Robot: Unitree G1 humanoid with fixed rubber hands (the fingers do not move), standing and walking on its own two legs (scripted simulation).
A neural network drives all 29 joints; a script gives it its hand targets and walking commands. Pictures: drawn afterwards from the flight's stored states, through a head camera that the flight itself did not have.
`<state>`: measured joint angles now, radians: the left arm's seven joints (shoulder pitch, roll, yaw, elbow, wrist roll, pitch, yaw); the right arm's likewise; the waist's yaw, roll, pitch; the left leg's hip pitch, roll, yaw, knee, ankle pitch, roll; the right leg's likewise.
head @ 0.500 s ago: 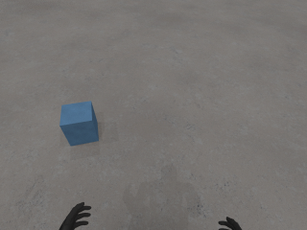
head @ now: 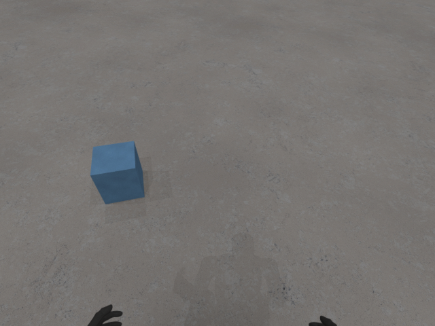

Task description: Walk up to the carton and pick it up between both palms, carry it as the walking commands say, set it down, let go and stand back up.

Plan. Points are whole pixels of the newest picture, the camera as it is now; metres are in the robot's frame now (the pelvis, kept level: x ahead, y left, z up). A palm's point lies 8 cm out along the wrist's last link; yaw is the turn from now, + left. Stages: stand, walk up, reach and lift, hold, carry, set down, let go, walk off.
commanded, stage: stand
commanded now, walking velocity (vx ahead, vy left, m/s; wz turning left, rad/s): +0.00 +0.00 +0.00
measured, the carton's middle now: (119, 172) +0.95 +0.55 -0.64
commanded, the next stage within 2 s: walk up in 0.20 s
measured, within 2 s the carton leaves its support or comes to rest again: neither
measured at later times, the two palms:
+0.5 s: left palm out of the picture +0.07 +0.27 -0.11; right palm out of the picture +0.10 -0.24 -0.11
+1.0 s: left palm out of the picture +0.04 +0.46 -0.12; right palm out of the picture +0.04 -0.05 -0.10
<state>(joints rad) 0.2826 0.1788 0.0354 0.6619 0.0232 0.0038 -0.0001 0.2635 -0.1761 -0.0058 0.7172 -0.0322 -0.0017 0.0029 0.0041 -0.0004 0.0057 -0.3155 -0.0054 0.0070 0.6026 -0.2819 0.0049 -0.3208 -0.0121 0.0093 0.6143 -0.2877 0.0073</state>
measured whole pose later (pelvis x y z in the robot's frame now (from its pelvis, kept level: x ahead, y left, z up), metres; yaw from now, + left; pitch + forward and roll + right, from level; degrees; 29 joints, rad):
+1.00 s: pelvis -0.03 +0.19 +0.01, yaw +6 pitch +0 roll -2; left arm 0.21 0.25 0.09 0.86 0.02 0.07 0.06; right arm 0.26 -0.20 -0.03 0.86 -0.05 0.05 0.02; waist -0.05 -0.03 0.03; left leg -0.28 -0.01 0.10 0.47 -0.19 0.09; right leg -0.51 -0.03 -0.14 1.16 -0.43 -0.01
